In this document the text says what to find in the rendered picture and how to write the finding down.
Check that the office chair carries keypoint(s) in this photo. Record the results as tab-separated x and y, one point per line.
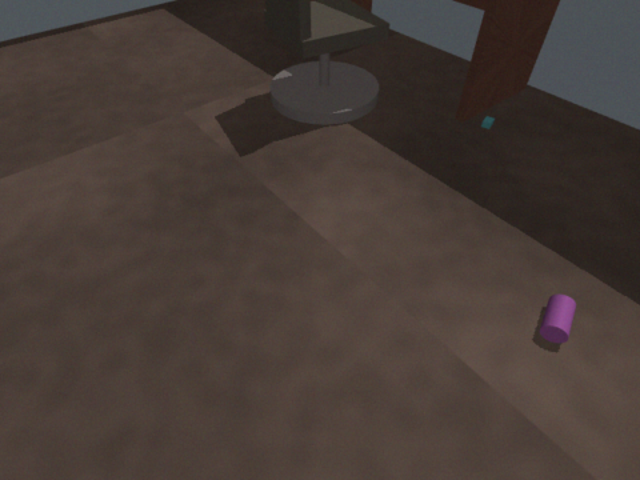
324	92

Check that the desk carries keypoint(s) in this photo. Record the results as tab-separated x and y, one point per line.
510	38

